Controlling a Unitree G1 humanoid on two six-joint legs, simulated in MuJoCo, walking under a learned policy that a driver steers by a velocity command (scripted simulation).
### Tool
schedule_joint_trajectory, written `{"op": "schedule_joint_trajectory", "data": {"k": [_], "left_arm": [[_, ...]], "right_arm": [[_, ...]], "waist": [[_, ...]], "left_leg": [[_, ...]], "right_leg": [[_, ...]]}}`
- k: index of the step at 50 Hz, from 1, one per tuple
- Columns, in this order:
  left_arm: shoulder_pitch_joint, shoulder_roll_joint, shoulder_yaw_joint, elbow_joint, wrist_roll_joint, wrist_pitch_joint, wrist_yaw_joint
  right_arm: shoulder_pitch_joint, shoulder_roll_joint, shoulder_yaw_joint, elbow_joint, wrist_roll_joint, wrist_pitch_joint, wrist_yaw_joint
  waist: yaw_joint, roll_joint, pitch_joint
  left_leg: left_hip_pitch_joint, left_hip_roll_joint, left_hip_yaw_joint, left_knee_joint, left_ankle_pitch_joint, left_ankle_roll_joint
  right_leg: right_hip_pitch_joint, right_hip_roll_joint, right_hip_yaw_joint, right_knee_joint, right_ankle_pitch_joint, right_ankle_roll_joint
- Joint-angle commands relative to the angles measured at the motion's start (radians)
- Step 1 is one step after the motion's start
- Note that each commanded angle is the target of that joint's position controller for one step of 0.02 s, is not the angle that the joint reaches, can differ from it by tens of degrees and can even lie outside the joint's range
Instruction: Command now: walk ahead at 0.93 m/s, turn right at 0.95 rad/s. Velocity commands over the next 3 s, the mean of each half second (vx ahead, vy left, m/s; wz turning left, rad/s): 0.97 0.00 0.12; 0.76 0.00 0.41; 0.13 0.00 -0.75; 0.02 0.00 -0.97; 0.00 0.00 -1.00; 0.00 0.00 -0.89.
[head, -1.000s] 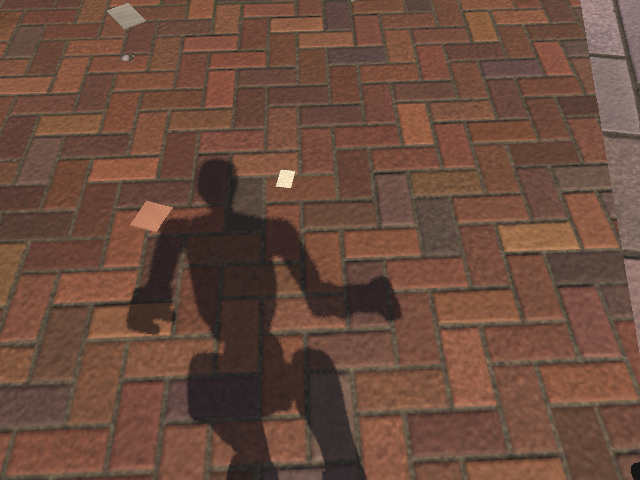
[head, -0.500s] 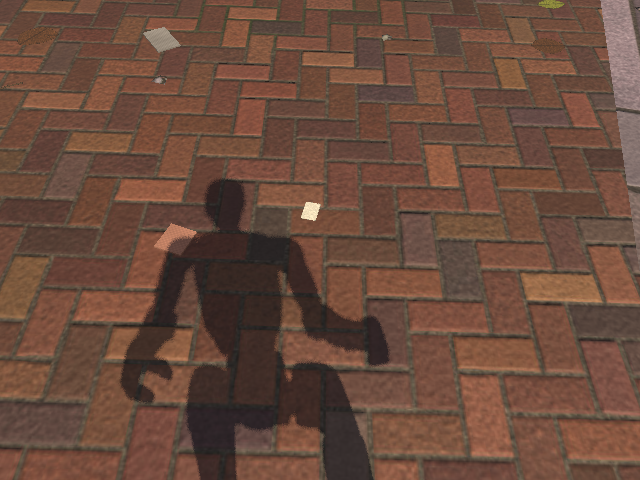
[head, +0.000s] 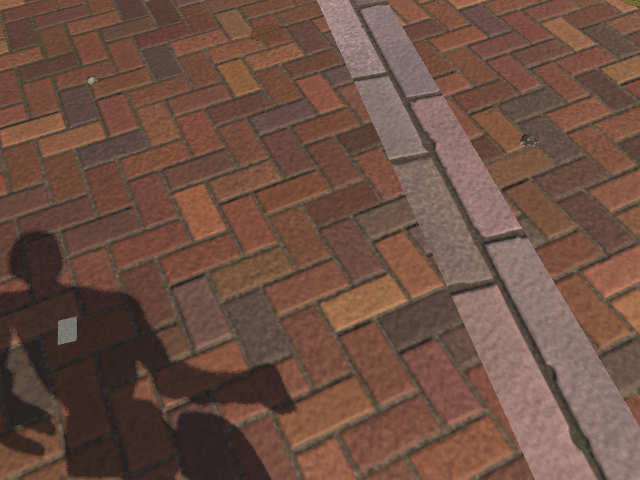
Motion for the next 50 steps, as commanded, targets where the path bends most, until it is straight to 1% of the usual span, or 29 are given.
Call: {"op": "schedule_joint_trajectory", "data": {"k": [1, 4, 7, 10, 13, 15, 16, 17, 18, 20, 21, 24, 25, 28, 32, 34, 35, 36, 37, 38, 39, 40, 41, 42, 43, 45, 47, 48, 50], "left_arm": [[0.017, 0.148, 0.036, -0.062, -0.011, -0.045, 0.009], [0.089, 0.106, 0.019, -0.021, -0.012, -0.078, 0.007], [0.159, 0.103, 0.010, 0.027, -0.027, -0.104, 0.005], [0.185, 0.116, -0.001, 0.075, -0.017, -0.121, 0.015], [0.167, 0.178, 0.011, 0.091, 0.021, -0.105, 0.050], [0.075, 0.207, 0.025, 0.073, 0.060, -0.076, 0.068], [-0.027, 0.214, 0.028, 0.053, 0.058, -0.067, 0.072], [0.022, 0.032, -0.015, 0.000, 0.031, -0.085, 0.048], [0.041, 0.044, -0.032, -0.033, 0.011, -0.115, 0.035], [-0.081, 0.099, -0.047, -0.062, 0.028, -0.139, 0.023], [-0.117, 0.085, -0.053, -0.072, 0.041, -0.134, 0.020], [-0.126, 0.031, -0.081, -0.110, 0.077, -0.076, 0.008], [-0.166, 0.027, -0.090, -0.142, 0.075, -0.070, 0.003], [-0.373, 0.007, -0.110, -0.215, 0.036, -0.078, -0.012], [-0.416, 0.021, -0.101, -0.231, 0.014, -0.083, -0.003], [-0.354, 0.064, -0.080, -0.215, 0.017, -0.091, 0.012], [-0.235, 0.107, -0.058, -0.182, 0.013, -0.096, 0.024], [-0.052, 0.146, -0.036, -0.138, 0.014, -0.102, 0.039], [0.184, 0.216, -0.004, -0.096, 0.043, -0.107, 0.061], [0.171, 0.289, 0.012, -0.087, 0.076, -0.106, 0.061], [0.128, 0.260, 0.027, -0.072, 0.051, -0.095, 0.047], [0.057, 0.128, 0.001, -0.078, 0.039, -0.101, 0.036], [0.034, 0.053, -0.018, -0.049, 0.032, -0.105, 0.026], [0.065, 0.032, -0.025, -0.010, 0.023, -0.112, 0.025], [0.037, 0.053, -0.012, -0.012, -0.045, -0.123, 0.021], [0.001, 0.029, -0.016, 0.007, -0.049, -0.123, 0.022], [-0.049, 0.096, 0.007, -0.007, -0.055, -0.102, 0.039], [-0.070, 0.162, 0.029, -0.016, -0.054, -0.092, 0.048], [-0.054, 0.222, 0.056, -0.025, -0.052, -0.088, 0.053]], "right_arm": [[-0.006, -0.124, -0.023, -0.072, -0.013, 0.021, 0.001], [-0.147, -0.096, -0.004, -0.102, 0.004, 0.021, 0.016], [-0.242, -0.065, 0.011, -0.108, 0.028, 0.011, 0.031], [-0.270, -0.062, 0.016, -0.105, 0.051, 0.004, 0.033], [-0.147, -0.138, -0.009, -0.047, 0.054, 0.004, 0.026], [0.224, -0.206, -0.043, 0.078, 0.065, 0.015, 0.011], [0.463, -0.239, -0.067, 0.146, 0.062, 0.020, -0.003], [0.464, -0.310, -0.089, 0.174, 0.036, 0.026, -0.011], [0.333, -0.258, -0.083, 0.154, 0.047, 0.031, 0.000], [0.225, -0.168, -0.074, 0.135, 0.053, 0.024, 0.000], [0.213, -0.135, -0.064, 0.148, 0.050, 0.019, -0.005], [0.200, -0.143, -0.055, 0.170, 0.058, -0.011, -0.012], [0.196, -0.176, -0.064, 0.160, 0.057, -0.021, -0.010], [0.203, -0.173, -0.076, 0.150, 0.065, -0.029, -0.008], [0.268, -0.212, -0.097, 0.166, 0.078, -0.026, -0.002], [0.272, -0.229, -0.104, 0.168, 0.071, -0.021, -0.014], [0.259, -0.263, -0.112, 0.165, 0.063, -0.020, -0.014], [0.204, -0.279, -0.116, 0.152, 0.060, -0.025, -0.010], [0.177, -0.191, -0.093, 0.133, 0.053, -0.039, -0.013], [0.303, -0.017, -0.050, 0.087, 0.100, -0.042, -0.020], [0.332, -0.091, -0.047, 0.116, 0.077, -0.026, -0.028], [0.223, -0.114, -0.050, 0.132, 0.054, -0.016, -0.029], [0.127, -0.101, -0.047, 0.112, 0.043, -0.016, -0.022], [0.036, -0.089, -0.044, 0.076, 0.030, -0.015, -0.015], [-0.012, -0.071, -0.032, 0.023, 0.075, -0.030, -0.017], [-0.040, -0.050, -0.013, -0.011, 0.068, -0.039, -0.008], [-0.113, -0.036, 0.005, -0.039, 0.059, -0.050, 0.002], [-0.114, -0.040, 0.008, -0.042, 0.063, -0.052, 0.007], [-0.115, -0.107, -0.011, -0.036, 0.064, -0.041, 0.005]], "waist": [[-0.020, -0.022, 0.012], [0.021, -0.006, 0.100], [0.079, -0.026, 0.089], [0.073, -0.062, 0.073], [-0.015, -0.126, -0.053], [-0.196, -0.150, -0.198], [-0.341, -0.093, -0.231], [-0.199, 0.237, -0.235], [-0.130, 0.229, -0.323], [-0.079, -0.076, -0.131], [-0.039, -0.143, -0.041], [0.047, -0.096, 0.056], [0.050, -0.061, 0.078], [-0.021, -0.032, 0.124], [-0.092, 0.013, 0.026], [-0.064, 0.027, -0.045], [-0.001, 0.025, -0.137], [0.110, 0.023, -0.227], [0.198, -0.048, -0.353], [0.073, -0.394, -0.480], [0.069, -0.338, -0.465], [0.078, -0.181, -0.309], [0.074, -0.094, -0.190], [0.079, -0.099, -0.146], [0.064, -0.183, -0.111], [0.003, -0.123, -0.104], [-0.008, -0.061, -0.078], [-0.024, -0.097, -0.089], [-0.045, -0.120, -0.109]], "left_leg": [[-0.208, 0.025, -0.014, -0.090, 0.032, -0.020], [-0.244, 0.012, 0.065, -0.352, 0.233, -0.018], [-0.165, -0.042, 0.148, -0.576, 0.451, 0.039], [-0.092, -0.092, 0.183, -0.699, 0.507, 0.113], [0.066, -0.225, 0.194, -0.704, 0.365, 0.156], [0.356, -0.272, 0.193, -0.673, 0.262, 0.181], [0.578, -0.208, 0.109, -0.731, 0.196, 0.246], [0.917, 0.027, -0.338, -0.657, 0.062, 0.409], [0.947, 0.144, -0.842, -0.933, -0.108, 0.509], [0.664, 0.114, -0.692, -1.034, -0.163, 0.443], [0.497, 0.056, -0.588, -1.061, -0.086, 0.392], [0.214, -0.065, -0.422, -1.106, -0.005, 0.364], [0.134, -0.071, -0.408, -1.139, 0.024, 0.376], [0.004, -0.136, -0.321, -1.194, 0.167, 0.317], [0.230, -0.114, -0.326, -1.100, 0.522, 0.245], [0.350, -0.107, -0.336, -0.939, 0.731, 0.203], [0.377, -0.113, -0.328, -0.771, 0.832, 0.180], [0.286, -0.146, -0.315, -0.546, 0.768, 0.161], [0.185, -0.183, -0.231, -0.241, 0.530, 0.155], [-0.093, -0.302, -0.115, 0.081, -0.188, 0.103], [-0.225, -0.244, -0.097, 0.192, -0.147, 0.105], [-0.246, -0.185, -0.090, 0.164, -0.077, 0.098], [-0.231, -0.178, -0.081, 0.102, -0.061, 0.083], [-0.246, -0.165, -0.097, 0.022, -0.094, 0.076], [-0.238, -0.124, -0.068, -0.017, -0.132, 0.059], [-0.214, -0.100, -0.053, -0.222, -0.104, 0.034], [-0.024, -0.128, -0.013, -0.521, 0.008, 0.008], [0.098, -0.168, 0.007, -0.632, 0.129, 0.004], [0.277, -0.197, -0.025, -0.735, 0.365, 0.012]], "right_leg": [[0.079, -0.240, 0.469, -0.435, -0.113, -0.174], [0.097, -0.192, 0.322, -0.514, 0.158, -0.130], [0.180, -0.188, 0.210, -0.557, 0.510, -0.045], [0.326, -0.236, 0.113, -0.567, 0.884, 0.023], [0.505, -0.290, 0.039, -0.383, 1.411, 0.074], [0.481, -0.303, -0.007, 0.057, 1.604, 0.099], [0.292, -0.242, -0.052, 0.498, 1.438, 0.111], [-0.272, -0.053, -0.002, 0.990, 0.154, 0.168], [-0.477, 0.005, 0.134, 1.093, -0.099, 0.163], [-0.466, -0.134, 0.189, 0.918, 0.050, 0.120], [-0.411, -0.163, 0.163, 0.830, 0.058, 0.113], [-0.340, -0.219, 0.117, 0.653, 0.011, 0.152], [-0.319, -0.232, 0.089, 0.541, 0.023, 0.169], [-0.172, -0.230, 0.024, 0.166, 0.277, 0.204], [-0.062, -0.169, 0.009, -0.039, 0.452, 0.181], [0.039, -0.131, 0.024, -0.117, 0.353, 0.165], [0.174, -0.109, 0.026, -0.117, 0.254, 0.153], [0.388, -0.158, 0.055, -0.103, 0.201, 0.139], [0.581, -0.339, 0.194, -0.086, -0.040, 0.102], [0.792, -0.655, 0.748, -0.211, 0.108, -0.027], [0.751, -0.633, 0.887, -0.241, 0.213, -0.124], [0.619, -0.550, 0.674, -0.220, 0.380, -0.112], [0.475, -0.486, 0.509, -0.210, 0.647, -0.096], [0.434, -0.433, 0.408, -0.211, 0.785, -0.071], [0.413, -0.372, 0.360, -0.246, 0.875, -0.067], [0.352, -0.366, 0.367, -0.276, 0.900, -0.087], [0.151, -0.332, 0.321, -0.318, 0.901, -0.078], [0.077, -0.298, 0.288, -0.331, 0.857, -0.059], [0.011, -0.275, 0.309, -0.334, 0.648, -0.007]]}}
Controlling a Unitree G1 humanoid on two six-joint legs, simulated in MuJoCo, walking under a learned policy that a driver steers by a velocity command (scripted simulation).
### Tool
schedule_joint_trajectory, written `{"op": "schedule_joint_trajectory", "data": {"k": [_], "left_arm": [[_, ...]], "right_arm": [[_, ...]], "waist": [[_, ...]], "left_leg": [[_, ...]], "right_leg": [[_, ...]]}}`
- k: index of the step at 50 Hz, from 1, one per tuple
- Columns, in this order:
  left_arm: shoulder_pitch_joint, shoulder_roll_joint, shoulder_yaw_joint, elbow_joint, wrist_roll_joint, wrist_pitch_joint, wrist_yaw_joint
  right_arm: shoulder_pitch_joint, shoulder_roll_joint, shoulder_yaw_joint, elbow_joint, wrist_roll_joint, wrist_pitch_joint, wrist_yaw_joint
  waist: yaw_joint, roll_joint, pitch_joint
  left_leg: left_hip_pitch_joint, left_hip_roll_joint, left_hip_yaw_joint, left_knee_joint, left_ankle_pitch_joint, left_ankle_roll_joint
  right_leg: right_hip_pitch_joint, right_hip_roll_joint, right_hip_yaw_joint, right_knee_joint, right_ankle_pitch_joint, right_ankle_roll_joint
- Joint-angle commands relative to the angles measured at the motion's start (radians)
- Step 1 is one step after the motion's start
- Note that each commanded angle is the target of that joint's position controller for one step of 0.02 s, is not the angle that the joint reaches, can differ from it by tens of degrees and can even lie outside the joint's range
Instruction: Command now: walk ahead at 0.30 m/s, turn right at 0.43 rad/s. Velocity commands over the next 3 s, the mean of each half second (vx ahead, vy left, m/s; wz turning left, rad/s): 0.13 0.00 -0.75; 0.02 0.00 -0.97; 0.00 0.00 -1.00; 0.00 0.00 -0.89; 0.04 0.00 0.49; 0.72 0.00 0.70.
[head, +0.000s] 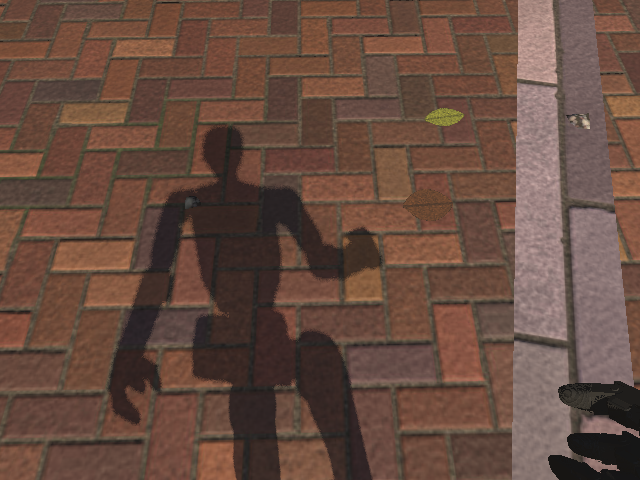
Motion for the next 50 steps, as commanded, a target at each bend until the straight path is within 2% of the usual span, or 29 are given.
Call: {"op": "schedule_joint_trajectory", "data": {"k": [1, 3, 4, 5, 6, 7, 8, 9, 11, 13, 16, 20, 22, 23, 24, 25, 26, 27, 28, 29, 31, 35, 42, 45, 46, 47, 48, 49, 50], "left_arm": [[-0.172, 0.205, 0.058, -0.135, -0.009, -0.021, 0.012], [-0.159, 0.157, 0.050, -0.141, -0.012, -0.019, 0.012], [-0.148, 0.120, 0.042, -0.153, -0.007, -0.017, 0.009], [-0.075, 0.040, 0.015, -0.171, 0.005, -0.012, 0.005], [0.123, 0.040, 0.007, -0.151, -0.023, 0.003, 0.006], [0.130, 0.111, 0.025, -0.133, -0.022, 0.029, 0.010], [0.068, 0.131, 0.037, -0.144, -0.019, 0.051, 0.019], [0.047, 0.128, 0.043, -0.146, -0.013, 0.073, 0.031], [0.026, 0.105, 0.046, -0.173, -0.001, 0.109, 0.045], [-0.011, 0.063, 0.041, -0.212, 0.005, 0.119, 0.044], [-0.077, 0.034, 0.033, -0.253, 0.006, 0.113, 0.020], [-0.136, 0.065, 0.045, -0.290, 0.004, 0.129, -0.024], [-0.120, 0.079, 0.060, -0.294, 0.007, 0.137, -0.029], [-0.093, 0.109, 0.076, -0.287, 0.016, 0.137, -0.019], [-0.049, 0.242, 0.114, -0.297, 0.021, 0.132, 0.002], [-0.101, 0.310, 0.111, -0.350, 0.049, 0.111, 0.003], [-0.101, 0.272, 0.107, -0.356, 0.056, 0.088, -0.012], [-0.126, 0.253, 0.099, -0.348, 0.045, 0.072, -0.013], [-0.180, 0.219, 0.091, -0.351, 0.021, 0.072, -0.006], [-0.227, 0.191, 0.078, -0.365, 0.009, 0.080, 0.003], [-0.265, 0.172, 0.068, -0.389, 0.020, 0.093, 0.019], [-0.256, 0.187, 0.077, -0.395, 0.015, 0.102, 0.032], [-0.288, 0.190, 0.084, -0.410, 0.013, 0.119, 0.021], [-0.326, 0.183, 0.082, -0.419, 0.002, 0.125, 0.016], [-0.322, 0.161, 0.075, -0.418, -0.003, 0.126, 0.015], [-0.231, 0.094, 0.057, -0.402, 0.002, 0.128, 0.010], [-0.238, 0.128, 0.068, -0.430, -0.006, 0.118, 0.008], [-0.228, 0.218, 0.093, -0.407, 0.008, 0.109, 0.004], [-0.222, 0.236, 0.102, -0.382, 0.004, 0.113, 0.001]], "right_arm": [[0.138, -0.079, -0.018, -0.020, -0.002, 0.010, -0.003], [0.169, -0.102, -0.032, -0.017, -0.026, 0.023, -0.024], [0.218, -0.127, -0.040, -0.015, -0.042, 0.028, -0.038], [0.283, -0.187, -0.048, -0.021, -0.066, 0.040, -0.053], [0.272, -0.141, -0.040, -0.035, -0.061, 0.066, -0.043], [0.214, -0.102, -0.038, -0.043, -0.027, 0.084, -0.038], [0.165, -0.069, -0.034, -0.048, -0.007, 0.091, -0.037], [0.110, -0.053, -0.031, -0.047, -0.002, 0.093, -0.034], [0.026, -0.065, -0.042, -0.045, -0.019, 0.090, -0.035], [0.003, -0.069, -0.055, -0.032, -0.024, 0.081, -0.042], [-0.015, -0.078, -0.069, -0.017, -0.011, 0.078, -0.055], [0.019, -0.111, -0.089, 0.011, 0.018, 0.081, -0.043], [0.033, -0.108, -0.094, 0.027, 0.036, 0.081, -0.035], [0.080, -0.080, -0.091, 0.049, 0.036, 0.082, -0.027], [0.129, -0.046, -0.084, 0.047, 0.006, 0.089, -0.018], [0.093, -0.035, -0.073, -0.011, -0.025, 0.095, -0.023], [0.021, -0.084, -0.086, -0.019, -0.017, 0.097, -0.033], [0.005, -0.087, -0.089, -0.025, 0.002, 0.095, -0.041], [0.037, -0.091, -0.093, -0.006, -0.002, 0.095, -0.052], [0.054, -0.105, -0.097, 0.003, -0.011, 0.096, -0.059], [0.084, -0.096, -0.097, 0.018, -0.011, 0.092, -0.051], [0.074, -0.061, -0.083, 0.025, 0.002, 0.088, -0.043], [0.088, -0.083, -0.091, 0.026, 0.010, 0.075, -0.025], [0.151, -0.100, -0.105, 0.040, 0.013, 0.065, -0.017], [0.181, -0.121, -0.114, 0.049, 0.009, 0.066, -0.021], [0.174, -0.174, -0.123, 0.037, -0.004, 0.076, -0.028], [0.155, -0.206, -0.126, 0.031, -0.038, 0.083, -0.030], [0.095, -0.150, -0.114, -0.002, -0.042, 0.078, -0.037], [0.049, -0.100, -0.100, -0.021, -0.030, 0.082, -0.051]], "waist": [[-0.178, -0.098, -0.135], [-0.213, -0.075, -0.147], [-0.237, -0.038, -0.185], [-0.224, 0.161, -0.316], [-0.164, 0.284, -0.509], [-0.150, 0.185, -0.453], [-0.143, 0.133, -0.346], [-0.120, 0.092, -0.273], [-0.075, 0.120, -0.178], [-0.067, 0.121, -0.167], [-0.071, 0.106, -0.197], [-0.088, 0.115, -0.183], [-0.066, 0.080, -0.175], [-0.058, 0.012, -0.168], [-0.068, -0.285, -0.139], [-0.099, -0.403, -0.185], [-0.036, -0.245, -0.238], [-0.061, -0.185, -0.202], [-0.097, -0.123, -0.183], [-0.116, -0.134, -0.176], [-0.137, -0.147, -0.201], [-0.122, -0.130, -0.212], [-0.108, -0.194, -0.187], [-0.141, -0.196, -0.184], [-0.151, -0.154, -0.191], [-0.100, 0.042, -0.236], [-0.079, 0.284, -0.164], [-0.073, 0.207, -0.128], [-0.071, 0.148, -0.105]], "left_leg": [[0.420, -0.042, -0.009, -0.178, 0.297, 0.007], [0.543, 0.000, -0.036, -0.225, 0.382, 0.038], [0.644, 0.069, -0.069, -0.233, 0.517, 0.067], [0.812, 0.337, -0.256, -0.176, 0.949, 0.169], [0.893, 0.537, -0.433, -0.154, 1.012, 0.315], [0.805, 0.487, -0.398, -0.188, 0.861, 0.312], [0.725, 0.425, -0.309, -0.217, 0.704, 0.285], [0.623, 0.383, -0.248, -0.263, 0.595, 0.268], [0.407, 0.343, -0.135, -0.357, 0.466, 0.254], [0.355, 0.332, -0.045, -0.399, 0.431, 0.258], [0.355, 0.326, 0.065, -0.398, 0.413, 0.236], [0.393, 0.352, 0.137, -0.354, 0.311, 0.189], [0.372, 0.337, 0.183, -0.252, 0.198, 0.122], [0.314, 0.292, 0.217, -0.140, 0.085, 0.065], [0.101, 0.166, 0.308, 0.169, -0.233, -0.033], [-0.133, 0.028, 0.159, 0.440, -0.515, -0.081], [-0.160, 0.022, 0.023, 0.540, -0.464, -0.057], [-0.166, 0.031, -0.011, 0.533, -0.371, -0.028], [-0.165, 0.049, -0.026, 0.491, -0.287, -0.020], [-0.138, 0.052, -0.032, 0.451, -0.239, -0.022], [-0.058, 0.016, -0.026, 0.418, -0.173, -0.039], [-0.017, -0.034, -0.050, 0.199, -0.136, -0.067], [0.130, -0.066, -0.088, -0.031, -0.139, -0.050], [0.287, -0.052, -0.072, -0.237, -0.054, -0.023], [0.396, 0.007, -0.085, -0.337, 0.036, -0.001], [0.530, 0.218, -0.255, -0.369, 0.053, 0.079], [0.459, 0.365, -0.490, -0.444, 0.095, 0.227], [0.416, 0.396, -0.461, -0.443, 0.064, 0.260], [0.383, 0.334, -0.338, -0.429, 0.014, 0.226]], "right_leg": [[-0.185, -0.154, 0.212, -0.043, 0.501, -0.120], [-0.223, -0.091, 0.203, 0.096, 0.434, -0.053], [-0.274, -0.030, 0.182, 0.246, 0.310, -0.015], [-0.392, 0.045, 0.095, 0.564, -0.232, 0.037], [-0.445, 0.028, 0.070, 0.789, -0.526, 0.054], [-0.477, -0.033, 0.050, 0.889, -0.469, 0.082], [-0.535, -0.062, 0.012, 0.930, -0.417, 0.100], [-0.541, -0.091, -0.005, 0.934, -0.368, 0.117], [-0.463, -0.124, -0.032, 0.917, -0.282, 0.131], [-0.418, -0.143, -0.052, 0.826, -0.208, 0.124], [-0.315, -0.160, -0.067, 0.610, -0.057, 0.084], [-0.213, -0.128, -0.127, 0.405, 0.007, 0.027], [-0.113, -0.090, -0.154, 0.260, 0.070, -0.020], [-0.026, -0.071, -0.124, 0.189, 0.155, -0.058], [0.110, -0.254, 0.167, 0.067, 0.572, -0.154], [0.161, -0.411, 0.494, 0.037, 0.610, -0.350], [0.141, -0.392, 0.467, -0.005, 0.463, -0.361], [0.109, -0.338, 0.404, -0.013, 0.361, -0.306], [0.086, -0.293, 0.351, -0.004, 0.287, -0.250], [0.049, -0.273, 0.324, 0.003, 0.285, -0.225], [-0.001, -0.224, 0.290, 0.013, 0.328, -0.212], [0.013, -0.191, 0.343, 0.032, 0.273, -0.208], [-0.056, -0.147, 0.499, 0.046, 0.146, -0.189], [-0.103, -0.098, 0.534, 0.085, 0.112, -0.153], [-0.166, -0.051, 0.498, 0.142, 0.008, -0.117], [-0.274, 0.051, 0.357, 0.342, -0.310, -0.064], [-0.445, 0.144, 0.162, 0.567, -0.394, -0.008], [-0.477, 0.046, 0.146, 0.729, -0.324, 0.026], [-0.470, 0.019, 0.118, 0.784, -0.247, 0.040]]}}
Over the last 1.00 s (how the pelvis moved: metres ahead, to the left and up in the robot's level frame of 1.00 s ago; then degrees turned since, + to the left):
0.92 0.00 0.02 18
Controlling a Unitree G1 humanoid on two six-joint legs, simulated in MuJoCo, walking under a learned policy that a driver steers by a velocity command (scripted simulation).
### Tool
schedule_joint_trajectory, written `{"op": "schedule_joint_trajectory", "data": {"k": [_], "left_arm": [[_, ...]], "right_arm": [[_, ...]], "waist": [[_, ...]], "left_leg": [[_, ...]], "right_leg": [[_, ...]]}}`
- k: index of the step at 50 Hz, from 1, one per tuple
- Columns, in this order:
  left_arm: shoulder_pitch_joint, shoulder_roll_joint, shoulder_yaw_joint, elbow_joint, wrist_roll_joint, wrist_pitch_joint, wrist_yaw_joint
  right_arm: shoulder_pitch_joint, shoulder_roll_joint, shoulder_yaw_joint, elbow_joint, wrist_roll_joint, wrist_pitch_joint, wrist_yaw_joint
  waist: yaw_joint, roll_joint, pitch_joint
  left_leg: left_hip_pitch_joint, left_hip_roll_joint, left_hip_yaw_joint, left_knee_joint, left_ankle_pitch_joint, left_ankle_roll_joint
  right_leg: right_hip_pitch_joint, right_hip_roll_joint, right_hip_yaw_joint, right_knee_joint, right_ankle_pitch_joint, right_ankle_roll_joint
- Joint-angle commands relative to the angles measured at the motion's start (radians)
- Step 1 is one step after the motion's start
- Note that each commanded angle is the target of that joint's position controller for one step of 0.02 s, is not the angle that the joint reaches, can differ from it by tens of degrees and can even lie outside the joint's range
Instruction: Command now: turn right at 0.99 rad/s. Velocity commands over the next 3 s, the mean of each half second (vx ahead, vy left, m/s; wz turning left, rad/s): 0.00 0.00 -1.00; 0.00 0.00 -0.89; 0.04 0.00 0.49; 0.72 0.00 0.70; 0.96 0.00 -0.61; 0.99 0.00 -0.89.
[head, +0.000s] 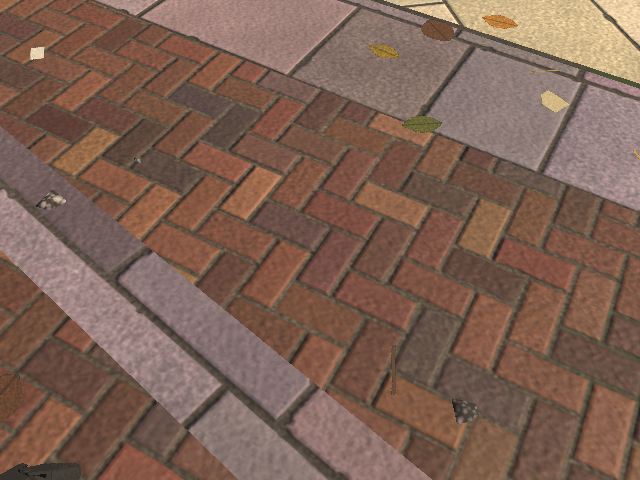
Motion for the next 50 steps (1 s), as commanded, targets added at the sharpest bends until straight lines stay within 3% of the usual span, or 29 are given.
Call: {"op": "schedule_joint_trajectory", "data": {"k": [1, 2, 4, 8, 11, 13, 15, 17, 18, 19, 20, 21, 22, 23, 24, 27, 31, 34, 38, 41, 42, 43, 44, 45, 46, 47, 48, 50], "left_arm": [[0.081, 0.179, 0.065, -0.028, 0.003, -0.007, 0.000], [0.096, 0.151, 0.056, -0.025, 0.006, -0.001, -0.003], [0.066, 0.107, 0.038, -0.040, -0.006, 0.000, -0.007], [-0.013, 0.069, 0.019, -0.077, -0.003, -0.006, -0.012], [-0.009, 0.046, 0.009, -0.079, 0.004, -0.006, -0.022], [0.011, 0.053, 0.014, -0.067, 0.003, 0.001, -0.028], [0.023, 0.062, 0.023, -0.064, 0.000, 0.015, -0.033], [0.083, 0.067, 0.038, -0.044, -0.002, 0.025, -0.036], [0.161, 0.104, 0.060, -0.014, 0.002, 0.024, -0.024], [0.233, 0.238, 0.100, -0.014, -0.002, 0.016, -0.006], [0.158, 0.316, 0.097, -0.057, 0.034, -0.016, -0.010], [0.159, 0.240, 0.086, -0.057, 0.044, -0.046, -0.026], [0.148, 0.211, 0.071, -0.034, 0.036, -0.063, -0.023], [0.098, 0.180, 0.063, -0.030, 0.014, -0.063, -0.013], [0.048, 0.155, 0.050, -0.038, -0.002, -0.055, -0.004], [0.010, 0.148, 0.041, -0.051, 0.013, -0.044, 0.016], [0.018, 0.164, 0.046, -0.041, 0.005, -0.036, 0.025], [0.003, 0.169, 0.048, -0.044, 0.006, -0.028, 0.024], [-0.011, 0.167, 0.048, -0.049, 0.005, -0.020, 0.016], [-0.053, 0.155, 0.043, -0.061, -0.004, -0.014, 0.011], [-0.047, 0.131, 0.035, -0.062, -0.009, -0.012, 0.010], [0.057, 0.056, 0.015, -0.043, 0.003, -0.010, 0.005], [0.056, 0.102, 0.027, -0.067, -0.006, -0.019, 0.006], [0.062, 0.182, 0.047, -0.044, 0.011, -0.028, 0.008], [0.052, 0.194, 0.052, -0.019, 0.013, -0.027, 0.009], [0.051, 0.158, 0.043, 0.004, 0.019, -0.022, 0.014], [0.049, 0.116, 0.028, 0.008, 0.024, -0.020, 0.015], [0.031, 0.029, -0.007, 0.013, 0.026, -0.029, 0.011]], "right_arm": [[-0.132, -0.099, -0.017, -0.127, 0.002, -0.004, -0.032], [-0.133, -0.096, -0.013, -0.128, 0.012, 0.002, -0.043], [-0.091, -0.104, -0.009, -0.125, 0.006, 0.011, -0.054], [0.000, -0.145, -0.023, -0.109, -0.003, 0.025, -0.046], [-0.020, -0.177, -0.037, -0.111, 0.003, 0.029, -0.027], [-0.039, -0.189, -0.045, -0.110, 0.013, 0.026, -0.012], [-0.039, -0.192, -0.051, -0.103, 0.033, 0.017, 0.003], [-0.049, -0.173, -0.051, -0.093, 0.056, 0.012, 0.011], [-0.003, -0.126, -0.041, -0.071, 0.057, 0.010, 0.017], [0.002, -0.076, -0.026, -0.095, 0.022, 0.010, 0.020], [-0.060, -0.045, -0.010, -0.176, -0.008, 0.004, 0.010], [-0.142, -0.105, -0.023, -0.181, 0.000, 0.003, -0.002], [-0.164, -0.105, -0.023, -0.188, 0.017, -0.002, -0.009], [-0.135, -0.113, -0.028, -0.168, 0.012, -0.004, -0.019], [-0.115, -0.129, -0.033, -0.161, 0.004, -0.003, -0.025], [-0.065, -0.108, -0.027, -0.132, 0.008, -0.003, -0.014], [-0.095, -0.081, -0.013, -0.136, 0.016, 0.000, -0.011], [-0.109, -0.086, -0.013, -0.138, 0.020, -0.003, -0.006], [-0.105, -0.098, -0.017, -0.142, 0.024, -0.019, 0.003], [-0.040, -0.116, -0.030, -0.126, 0.028, -0.030, 0.011], [-0.012, -0.135, -0.039, -0.116, 0.025, -0.030, 0.008], [-0.028, -0.185, -0.045, -0.130, 0.012, -0.021, 0.001], [-0.024, -0.203, -0.045, -0.131, -0.020, -0.013, 0.000], [-0.035, -0.160, -0.035, -0.146, -0.017, -0.017, -0.003], [-0.059, -0.116, -0.020, -0.151, -0.004, -0.014, -0.009], [-0.063, -0.098, -0.010, -0.152, 0.008, -0.006, -0.015], [-0.057, -0.098, -0.004, -0.146, 0.018, 0.000, -0.017], [-0.040, -0.067, 0.018, -0.129, 0.015, 0.002, -0.014]], "waist": [[0.045, 0.179, -0.056], [0.035, 0.172, -0.043], [0.005, 0.173, -0.032], [-0.064, 0.198, -0.071], [-0.057, 0.206, -0.093], [-0.042, 0.214, -0.098], [-0.027, 0.221, -0.104], [0.024, 0.197, -0.120], [0.054, 0.110, -0.140], [0.064, -0.174, -0.113], [0.015, -0.310, -0.180], [0.088, -0.159, -0.219], [0.062, -0.132, -0.173], [0.027, -0.063, -0.146], [0.002, -0.067, -0.132], [-0.025, -0.066, -0.164], [-0.010, -0.075, -0.147], [0.000, -0.099, -0.133], [0.011, -0.131, -0.139], [-0.024, -0.136, -0.144], [-0.032, -0.089, -0.155], [0.028, 0.132, -0.209], [0.042, 0.339, -0.138], [0.035, 0.269, -0.111], [0.031, 0.200, -0.086], [0.027, 0.155, -0.077], [0.014, 0.148, -0.062], [0.007, 0.145, -0.066]], "left_leg": [[0.111, 0.316, -0.250, -0.210, 0.009, 0.173], [0.121, 0.304, -0.198, -0.206, 0.039, 0.171], [0.150, 0.284, -0.092, -0.215, 0.119, 0.180], [0.293, 0.340, -0.022, -0.213, 0.208, 0.217], [0.262, 0.358, 0.072, -0.204, 0.245, 0.204], [0.224, 0.366, 0.129, -0.186, 0.268, 0.185], [0.231, 0.390, 0.154, -0.144, 0.287, 0.160], [0.202, 0.385, 0.206, -0.031, 0.255, 0.096], [0.109, 0.332, 0.259, 0.119, 0.172, 0.033], [-0.205, 0.211, 0.322, 0.442, -0.250, -0.063], [-0.450, 0.088, 0.145, 0.673, -0.493, -0.110], [-0.469, 0.091, 0.026, 0.764, -0.449, -0.091], [-0.473, 0.098, -0.007, 0.753, -0.357, -0.059], [-0.469, 0.116, -0.024, 0.708, -0.270, -0.049], [-0.441, 0.115, -0.030, 0.665, -0.214, -0.049], [-0.336, 0.058, -0.024, 0.602, -0.115, -0.072], [-0.303, 0.005, -0.049, 0.411, -0.092, -0.094], [-0.254, -0.017, -0.070, 0.313, -0.094, -0.093], [-0.171, -0.030, -0.091, 0.193, -0.114, -0.075], [0.000, -0.017, -0.071, -0.021, -0.024, -0.050], [0.118, 0.044, -0.085, -0.120, 0.091, -0.026], [0.268, 0.262, -0.265, -0.139, 0.192, 0.057], [0.227, 0.409, -0.496, -0.198, 0.258, 0.215], [0.177, 0.445, -0.515, -0.190, 0.225, 0.272], [0.136, 0.386, -0.409, -0.173, 0.191, 0.251], [0.125, 0.322, -0.335, -0.164, 0.149, 0.219], [0.115, 0.301, -0.309, -0.165, 0.169, 0.219], [0.097, 0.239, -0.226, -0.170, 0.198, 0.202]], "right_leg": [[-0.154, -0.113, -0.078, 0.337, 0.013, 0.050], [-0.184, -0.127, -0.101, 0.401, 0.052, 0.064], [-0.215, -0.167, -0.176, 0.387, 0.090, 0.083], [-0.239, -0.243, -0.228, 0.229, 0.081, 0.117], [-0.120, -0.263, -0.271, 0.081, 0.082, 0.102], [-0.021, -0.249, -0.314, -0.014, 0.094, 0.081], [0.042, -0.239, -0.334, -0.111, 0.102, 0.050], [0.177, -0.206, -0.355, -0.291, 0.191, -0.004], [0.335, -0.184, -0.311, -0.394, 0.299, -0.050], [0.536, -0.377, 0.020, -0.476, 0.705, -0.151], [0.546, -0.547, 0.347, -0.459, 0.806, -0.359], [0.535, -0.525, 0.291, -0.494, 0.711, -0.367], [0.500, -0.471, 0.223, -0.503, 0.629, -0.313], [0.474, -0.421, 0.170, -0.497, 0.553, -0.258], [0.430, -0.400, 0.140, -0.491, 0.559, -0.233], [0.361, -0.339, 0.108, -0.478, 0.610, -0.219], [0.340, -0.302, 0.176, -0.460, 0.507, -0.207], [0.302, -0.283, 0.244, -0.443, 0.434, -0.196], [0.299, -0.264, 0.337, -0.404, 0.478, -0.189], [0.255, -0.214, 0.371, -0.360, 0.457, -0.155], [0.191, -0.169, 0.336, -0.302, 0.318, -0.118], [0.083, -0.061, 0.187, -0.098, -0.086, -0.063], [-0.109, 0.018, 0.014, 0.103, -0.233, -0.006], [-0.126, -0.065, -0.008, 0.264, -0.183, 0.035], [-0.110, -0.086, -0.031, 0.328, -0.118, 0.054], [-0.097, -0.085, -0.044, 0.365, -0.082, 0.071], [-0.096, -0.075, -0.049, 0.394, -0.063, 0.082], [-0.019, -0.086, -0.071, 0.253, -0.044, 0.089]]}}
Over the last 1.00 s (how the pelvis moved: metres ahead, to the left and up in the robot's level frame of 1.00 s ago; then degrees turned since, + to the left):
0.20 -0.03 -0.01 -54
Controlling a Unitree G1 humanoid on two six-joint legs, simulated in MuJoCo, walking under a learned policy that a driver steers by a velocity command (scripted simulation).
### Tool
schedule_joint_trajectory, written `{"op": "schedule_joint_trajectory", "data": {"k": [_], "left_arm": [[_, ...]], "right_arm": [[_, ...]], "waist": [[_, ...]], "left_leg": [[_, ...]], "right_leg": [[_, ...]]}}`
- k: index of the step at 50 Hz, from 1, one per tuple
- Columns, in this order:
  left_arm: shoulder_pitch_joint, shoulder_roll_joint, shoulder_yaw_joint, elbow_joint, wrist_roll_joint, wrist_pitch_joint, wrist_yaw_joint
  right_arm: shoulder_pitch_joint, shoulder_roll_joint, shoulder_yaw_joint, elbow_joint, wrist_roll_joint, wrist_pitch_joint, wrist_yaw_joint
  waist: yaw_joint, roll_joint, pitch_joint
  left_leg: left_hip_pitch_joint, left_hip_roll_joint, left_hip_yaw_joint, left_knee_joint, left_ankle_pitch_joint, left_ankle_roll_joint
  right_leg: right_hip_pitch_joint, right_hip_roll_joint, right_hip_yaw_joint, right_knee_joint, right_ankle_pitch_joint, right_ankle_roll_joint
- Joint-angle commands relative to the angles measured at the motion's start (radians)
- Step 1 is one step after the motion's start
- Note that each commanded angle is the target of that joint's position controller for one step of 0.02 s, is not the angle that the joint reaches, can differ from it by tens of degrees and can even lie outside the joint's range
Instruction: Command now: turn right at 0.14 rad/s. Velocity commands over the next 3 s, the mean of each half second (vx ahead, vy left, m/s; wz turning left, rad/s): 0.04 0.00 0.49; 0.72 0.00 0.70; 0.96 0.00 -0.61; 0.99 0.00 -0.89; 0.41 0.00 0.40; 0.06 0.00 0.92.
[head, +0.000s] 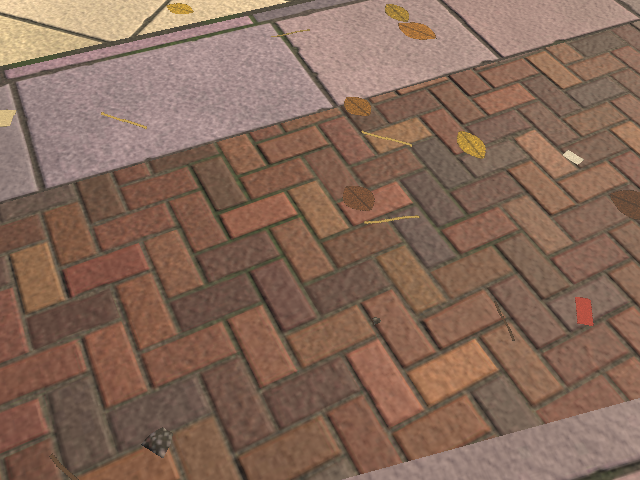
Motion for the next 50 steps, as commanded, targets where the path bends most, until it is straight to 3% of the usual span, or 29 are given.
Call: {"op": "schedule_joint_trajectory", "data": {"k": [1, 3, 5, 8, 9, 10, 11, 12, 14, 15, 20, 22, 25, 27, 28, 29, 30, 31, 32, 34, 35, 36, 39, 42, 44, 46, 48, 49, 50], "left_arm": [[0.025, -0.025, -0.018, -0.045, 0.018, -0.021, -0.001], [-0.023, -0.034, -0.024, -0.048, 0.022, -0.032, -0.004], [-0.014, 0.020, -0.002, -0.028, -0.001, -0.040, -0.003], [0.070, 0.059, 0.017, 0.013, -0.009, -0.053, 0.000], [0.117, 0.098, 0.028, 0.016, 0.004, -0.053, 0.007], [0.098, 0.179, 0.050, 0.040, 0.031, -0.041, 0.005], [0.046, 0.116, 0.037, 0.011, 0.053, -0.043, 0.003], [0.016, 0.056, 0.017, -0.004, 0.056, -0.047, 0.007], [-0.062, 0.017, 0.005, -0.008, 0.022, -0.056, 0.015], [-0.060, 0.020, 0.006, -0.001, 0.012, -0.059, 0.018], [-0.018, 0.070, 0.028, 0.021, 0.018, -0.042, 0.018], [0.033, 0.116, 0.044, 0.035, 0.001, -0.054, -0.001], [0.031, 0.143, 0.053, 0.044, -0.021, -0.091, -0.029], [0.015, 0.144, 0.056, 0.054, -0.030, -0.101, -0.043], [-0.016, 0.135, 0.053, 0.053, -0.032, -0.102, -0.044], [-0.027, 0.103, 0.042, 0.051, -0.025, -0.107, -0.043], [-0.092, 0.040, 0.019, 0.012, -0.005, -0.115, -0.040], [-0.181, -0.038, -0.008, -0.103, 0.011, -0.147, -0.034], [-0.227, 0.022, -0.010, -0.079, 0.123, -0.120, -0.051], [-0.128, 0.058, -0.005, -0.027, 0.090, -0.122, -0.073], [-0.086, 0.063, -0.004, -0.006, 0.093, -0.114, -0.079], [-0.060, 0.060, -0.010, 0.010, 0.092, -0.102, -0.084], [-0.122, 0.051, -0.023, 0.000, 0.073, -0.077, -0.084], [-0.214, 0.011, -0.049, -0.020, 0.055, -0.083, -0.091], [-0.267, -0.009, -0.061, -0.029, 0.053, -0.091, -0.100], [-0.271, 0.009, -0.057, -0.024, 0.050, -0.093, -0.095], [-0.145, 0.041, -0.043, 0.009, 0.041, -0.092, -0.077], [0.013, 0.072, -0.028, 0.055, 0.032, -0.090, -0.064], [0.253, 0.095, -0.012, 0.131, 0.024, -0.087, -0.048]], "right_arm": [[-0.069, -0.071, 0.008, -0.060, 0.004, -0.007, 0.004], [-0.038, -0.142, -0.017, -0.057, 0.021, 0.010, 0.013], [0.023, -0.217, -0.041, -0.055, 0.033, 0.024, 0.012], [0.013, -0.200, -0.041, -0.068, 0.062, 0.024, 0.002], [0.013, -0.160, -0.030, -0.076, 0.055, 0.016, 0.001], [-0.007, -0.103, -0.016, -0.114, 0.052, 0.007, 0.003], [0.024, -0.150, -0.029, -0.097, 0.045, 0.003, 0.002], [0.050, -0.190, -0.049, -0.080, 0.045, 0.006, 0.005], [0.097, -0.160, -0.052, -0.057, 0.043, 0.036, 0.005], [0.077, -0.133, -0.043, -0.067, 0.040, 0.046, 0.008], [-0.020, -0.084, -0.012, -0.148, 0.043, 0.054, 0.044], [-0.039, -0.097, -0.009, -0.175, 0.048, 0.057, 0.057], [-0.052, -0.127, -0.012, -0.195, 0.052, 0.052, 0.065], [-0.007, -0.124, -0.013, -0.177, 0.051, 0.041, 0.064], [0.074, -0.124, -0.018, -0.141, 0.051, 0.035, 0.060], [0.213, -0.166, -0.042, -0.089, 0.053, 0.031, 0.052], [0.450, -0.268, -0.083, -0.027, 0.059, 0.025, 0.039], [0.465, -0.398, -0.095, -0.060, 0.051, -0.015, 0.047], [0.371, -0.310, -0.071, -0.075, -0.029, 0.009, 0.050], [0.294, -0.236, -0.039, -0.078, -0.023, 0.009, 0.042], [0.255, -0.218, -0.027, -0.077, -0.008, 0.001, 0.039], [0.232, -0.209, -0.019, -0.078, -0.003, -0.012, 0.036], [0.263, -0.216, -0.020, -0.042, 0.000, -0.039, 0.039], [0.295, -0.215, -0.021, -0.008, 0.003, -0.050, 0.034], [0.338, -0.195, -0.009, 0.032, 0.015, -0.065, 0.028], [0.340, -0.202, -0.003, 0.063, 0.018, -0.077, 0.026], [0.324, -0.241, -0.008, 0.089, 0.000, -0.083, 0.021], [0.317, -0.259, -0.014, 0.100, -0.021, -0.076, 0.017], [0.272, -0.258, -0.015, 0.100, -0.035, -0.062, 0.010]], "waist": [[0.046, 0.162, -0.100], [0.010, 0.247, -0.085], [-0.007, 0.262, -0.100], [0.040, 0.218, -0.136], [0.051, 0.146, -0.180], [0.022, -0.169, -0.135], [0.040, -0.197, -0.136], [0.034, -0.140, -0.128], [-0.003, -0.096, -0.095], [0.008, -0.101, -0.078], [0.066, -0.105, -0.087], [0.091, -0.094, -0.112], [0.081, -0.101, -0.045], [0.040, -0.063, -0.021], [-0.010, -0.037, -0.031], [-0.077, 0.014, -0.079], [-0.183, 0.211, -0.123], [-0.153, 0.444, -0.133], [-0.173, 0.224, -0.076], [-0.068, 0.083, 0.018], [-0.026, 0.070, 0.031], [-0.008, 0.129, 0.030], [-0.007, 0.108, 0.060], [-0.037, 0.133, 0.072], [-0.071, 0.165, 0.071], [-0.066, 0.153, 0.065], [0.008, 0.187, -0.019], [0.083, 0.203, -0.112], [0.206, 0.185, -0.206]], "left_leg": [[0.085, 0.177, -0.209, -0.161, 0.197, 0.173], [0.094, 0.144, -0.219, -0.146, 0.229, 0.169], [0.149, 0.173, -0.307, -0.119, 0.269, 0.185], [0.066, 0.157, -0.361, -0.074, 0.244, 0.126], [-0.058, 0.121, -0.316, 0.006, 0.125, 0.074], [-0.246, -0.005, -0.111, 0.155, -0.118, 0.002], [-0.293, -0.009, -0.037, 0.363, -0.372, -0.044], [-0.319, 0.018, -0.034, 0.549, -0.399, -0.070], [-0.362, 0.058, -0.027, 0.652, -0.302, -0.108], [-0.387, 0.076, -0.015, 0.648, -0.252, -0.122], [-0.310, 0.105, 0.073, 0.435, -0.162, -0.124], [-0.244, 0.116, 0.103, 0.371, -0.161, -0.088], [-0.214, 0.112, 0.130, 0.284, -0.208, -0.016], [-0.128, 0.095, 0.168, 0.196, -0.212, 0.030], [0.008, 0.058, 0.213, 0.124, -0.171, 0.053], [0.227, 0.009, 0.225, 0.090, -0.163, 0.087], [0.508, 0.114, -0.042, 0.016, -0.245, 0.183], [0.618, 0.326, -0.748, -0.242, -0.531, 0.380], [0.566, 0.375, -0.696, -0.306, -0.538, 0.314], [0.369, 0.299, -0.476, -0.276, -0.373, 0.266], [0.283, 0.233, -0.398, -0.292, -0.313, 0.238], [0.211, 0.194, -0.354, -0.318, -0.273, 0.235], [0.153, 0.145, -0.302, -0.351, -0.159, 0.249], [0.161, 0.114, -0.247, -0.347, -0.007, 0.237], [0.190, 0.149, -0.220, -0.393, 0.161, 0.218], [0.271, 0.176, -0.168, -0.401, 0.358, 0.186], [0.364, 0.198, -0.103, -0.252, 0.858, 0.148], [0.403, 0.202, -0.070, -0.077, 1.079, 0.135], [0.331, 0.184, -0.017, 0.195, 1.137, 0.120]], "right_leg": [[0.053, -0.074, -0.059, -0.169, 0.014, 0.030], [0.144, -0.073, -0.140, -0.406, -0.011, 0.043], [0.174, -0.035, -0.143, -0.544, 0.070, 0.035], [0.386, -0.071, -0.108, -0.806, 0.296, -0.041], [0.527, -0.192, -0.044, -0.776, 0.384, -0.088], [0.507, -0.348, 0.119, -0.769, 0.516, -0.203], [0.485, -0.468, 0.188, -0.782, 0.675, -0.304], [0.466, -0.487, 0.158, -0.777, 0.784, -0.330], [0.463, -0.408, 0.015, -0.752, 0.794, -0.275], [0.468, -0.393, -0.030, -0.753, 0.814, -0.267], [0.478, -0.393, -0.150, -0.754, 0.778, -0.276], [0.456, -0.435, -0.137, -0.833, 0.411, -0.274], [0.423, -0.458, -0.120, -0.910, 0.011, -0.244], [0.396, -0.453, -0.175, -0.878, -0.007, -0.220], [0.332, -0.419, -0.248, -0.799, 0.041, -0.195], [0.221, -0.360, -0.343, -0.604, 0.201, -0.157], [-0.059, -0.264, -0.426, -0.148, 0.237, -0.085], [-0.492, -0.051, -0.237, 0.162, -0.125, -0.031], [-0.610, -0.146, -0.139, 0.214, -0.048, -0.047], [-0.474, -0.212, -0.149, 0.104, 0.139, -0.047], [-0.377, -0.220, -0.153, 0.035, 0.190, -0.031], [-0.304, -0.215, -0.171, 0.005, 0.238, -0.011], [-0.280, -0.187, -0.203, -0.111, 0.309, 0.019], [-0.234, -0.150, -0.232, -0.344, 0.418, 0.018], [-0.144, -0.148, -0.270, -0.472, 0.512, -0.026], [-0.081, -0.132, -0.304, -0.543, 0.520, -0.091], [0.077, -0.067, -0.318, -0.543, 0.413, -0.153], [0.206, -0.019, -0.333, -0.512, 0.318, -0.178], [0.430, -0.002, -0.346, -0.525, 0.269, -0.198]]}}
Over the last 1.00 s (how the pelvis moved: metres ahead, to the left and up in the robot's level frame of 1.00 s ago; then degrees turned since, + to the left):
0.05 -0.05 0.00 -55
